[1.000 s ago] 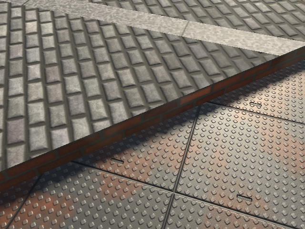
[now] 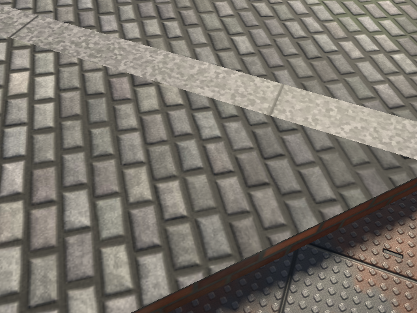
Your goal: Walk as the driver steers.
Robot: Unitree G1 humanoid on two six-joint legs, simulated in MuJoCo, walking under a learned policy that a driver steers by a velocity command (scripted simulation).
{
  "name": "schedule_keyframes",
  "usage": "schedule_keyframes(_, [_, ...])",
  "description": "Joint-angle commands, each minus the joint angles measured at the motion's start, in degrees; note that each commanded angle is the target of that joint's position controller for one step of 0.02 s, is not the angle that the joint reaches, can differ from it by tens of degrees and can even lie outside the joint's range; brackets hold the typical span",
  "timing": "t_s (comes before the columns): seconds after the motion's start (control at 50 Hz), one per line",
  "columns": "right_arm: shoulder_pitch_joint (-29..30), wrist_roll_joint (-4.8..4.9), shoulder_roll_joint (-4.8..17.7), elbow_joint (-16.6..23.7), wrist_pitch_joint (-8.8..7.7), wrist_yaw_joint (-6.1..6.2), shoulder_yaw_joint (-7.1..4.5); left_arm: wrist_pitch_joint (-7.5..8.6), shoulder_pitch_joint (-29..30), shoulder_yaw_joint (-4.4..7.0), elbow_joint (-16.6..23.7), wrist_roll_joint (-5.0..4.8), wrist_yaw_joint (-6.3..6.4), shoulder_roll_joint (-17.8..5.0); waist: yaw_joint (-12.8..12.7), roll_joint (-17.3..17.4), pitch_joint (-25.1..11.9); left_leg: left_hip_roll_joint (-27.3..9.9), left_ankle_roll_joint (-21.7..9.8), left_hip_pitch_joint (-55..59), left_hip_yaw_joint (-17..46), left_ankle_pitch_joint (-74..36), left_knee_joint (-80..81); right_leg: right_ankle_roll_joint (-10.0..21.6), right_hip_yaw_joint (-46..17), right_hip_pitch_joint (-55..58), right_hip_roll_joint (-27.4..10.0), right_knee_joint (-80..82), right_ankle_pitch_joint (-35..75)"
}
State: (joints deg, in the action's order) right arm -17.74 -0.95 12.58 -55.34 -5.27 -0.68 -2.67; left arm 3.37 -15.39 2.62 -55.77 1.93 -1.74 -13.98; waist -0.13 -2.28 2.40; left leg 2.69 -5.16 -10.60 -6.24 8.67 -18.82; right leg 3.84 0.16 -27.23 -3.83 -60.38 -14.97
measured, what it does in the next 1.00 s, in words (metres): walks ahead, turning right: right foot, then left foot 0.14 m higher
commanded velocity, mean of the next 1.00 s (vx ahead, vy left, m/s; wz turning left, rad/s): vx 0.45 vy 0.00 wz -0.36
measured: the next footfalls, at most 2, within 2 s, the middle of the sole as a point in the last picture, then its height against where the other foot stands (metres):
right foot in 0.36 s outside the picture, level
left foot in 0.96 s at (249, 229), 0.14 m higher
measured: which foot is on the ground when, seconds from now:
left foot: down 0.00-0.38, up 0.40-0.94, down 0.96-1.00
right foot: up 0.00-0.34, down 0.36-0.98, up 1.00-1.00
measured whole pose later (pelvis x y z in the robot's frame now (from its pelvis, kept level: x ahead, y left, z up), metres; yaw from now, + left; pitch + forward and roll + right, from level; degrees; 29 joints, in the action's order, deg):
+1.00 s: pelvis +0.52 -0.11 +0.01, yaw -23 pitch +1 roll +0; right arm -4.0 -1.5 7.4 -37.9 -0.7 0.7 3.0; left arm 2.2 -23.9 2.1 -55.8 -1.0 1.3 -13.7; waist -0.4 0.0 2.5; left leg 1.5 -9.1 -49.0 -7.7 21.1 -68.9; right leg 4.0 -4.4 -0.3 5.9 -36.0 -15.0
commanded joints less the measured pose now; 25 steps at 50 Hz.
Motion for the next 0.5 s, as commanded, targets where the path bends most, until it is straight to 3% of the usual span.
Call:
schedule_keyframes(0.02, [-3.45,0.20,5.74,0.68,-1.61,0.51,-0.92,-0.74,-1.89,0.28,1.26,0.05,-0.54,-1.58,-0.92,5.74,-0.16,-15.48,-4.50,4.17,9.96,-9.46,12.51,-0.77,-1.41,-6.60,-2.09,-0.52,5.22])
schedule_keyframes(0.16, [-7.91,-0.23,4.82,-1.48,-1.81,1.35,-0.25,-0.72,11.08,-0.47,5.40,-0.42,-0.83,-0.26,1.39,5.82,3.79,-14.56,-2.83,8.04,0.74,-16.18,13.03,-0.97,1.32,-11.10,-0.70,14.49,15.49])
schedule_keyframes(0.24, [-10.58,-0.35,5.51,-2.99,-1.60,2.25,-0.31,-0.60,16.13,-0.91,8.14,-0.12,-1.10,0.14,2.27,5.79,4.68,-16.48,-2.74,13.69,-2.51,-25.45,9.69,1.04,5.26,-9.21,0.64,22.47,13.41])
schedule_keyframes(0.3, [-8.74,-0.64,7.20,-2.91,-1.04,2.97,-0.69,-0.39,13.11,-0.32,8.05,0.08,-0.73,-0.77,0.03,7.40,1.99,-17.26,-1.74,17.06,-4.93,-46.42,0.73,4.16,8.19,-3.08,4.42,25.09,7.09])
schedule_keyframes(0.34, [-7.13,-0.69,8.63,-2.39,-0.07,3.03,-1.13,-0.05,4.38,0.81,5.83,0.31,-0.32,-2.36,-3.42,7.96,-3.58,-17.30,-1.49,17.61,-6.07,-56.05,-14.83,7.03,9.79,5.75,8.51,27.34,2.70])
schedule_keyframes(0.36, [-6.14,-0.35,9.02,-1.64,0.37,2.89,-1.20,0.41,-3.02,1.79,3.79,0.86,-0.05,-3.85,-6.93,6.20,-7.86,-16.16,-0.32,12.35,-7.03,-48.93,-27.44,8.96,7.99,16.43,9.04,32.34,5.76])
schedule_keyframes(0.38, [-6.09,-0.16,7.28,0.47,0.29,2.71,-0.76,0.55,-9.39,3.55,3.03,1.39,0.70,-9.27,-8.91,-0.11,-13.47,-13.57,1.60,-0.47,-7.46,-25.05,-45.04,12.07,-6.09,29.73,-1.93,33.55,7.05])
schedule_keyframes(0.4, [-7.90,1.08,3.33,4.06,-0.17,1.83,-0.29,-0.29,-6.67,5.03,4.60,0.42,1.00,-14.70,-4.40,-14.46,-17.21,0.52,4.79,-24.35,-3.48,22.55,-66.35,22.28,-37.26,43.47,-16.92,39.72,17.21])
schedule_keyframes(0.42, [-2.66,-0.29,7.06,4.55,-0.42,1.68,-0.91,-1.00,-6.62,4.93,4.40,-1.33,0.81,-13.69,-5.52,-1.40,-15.44,-3.36,3.71,-29.28,7.31,18.45,-67.55,20.78,-33.95,41.18,-14.96,41.59,15.71])
schedule_keyframes(0.44, [0.62,0.20,6.06,5.99,-1.02,1.36,-0.67,-1.14,-2.84,4.32,4.84,-1.58,1.08,-11.26,-3.93,0.48,-8.65,-5.69,3.42,-30.63,7.49,13.08,-64.34,18.78,-27.56,33.88,-13.65,43.26,14.37])
schedule_keyframes(0.46, [0.53,0.23,5.74,5.77,-1.23,1.44,-0.68,-1.03,-0.32,3.57,5.08,-1.43,1.09,-8.20,-1.42,4.46,-3.86,-7.57,3.55,-28.20,7.44,10.50,-58.99,15.99,-23.43,26.57,-10.99,45.49,17.45])
schedule_keyframes(0.5, [-0.48,-1.51,5.04,5.65,0.76,1.36,-0.57,-0.36,2.48,2.66,5.70,-1.75,1.53,-5.77,1.56,3.79,-2.15,-9.22,4.69,-22.88,7.91,9.34,-53.18,13.19,-17.40,19.57,-6.06,47.28,21.34])
Over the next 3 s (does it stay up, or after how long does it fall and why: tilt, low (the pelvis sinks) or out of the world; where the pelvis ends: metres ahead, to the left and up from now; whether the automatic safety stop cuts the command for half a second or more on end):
stays up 0.79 -0.19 0.13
